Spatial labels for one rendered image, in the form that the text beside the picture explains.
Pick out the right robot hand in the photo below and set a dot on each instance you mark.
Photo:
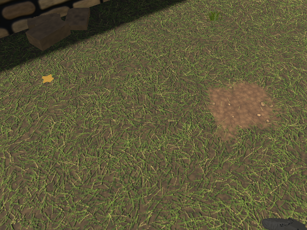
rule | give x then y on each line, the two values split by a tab
282	224

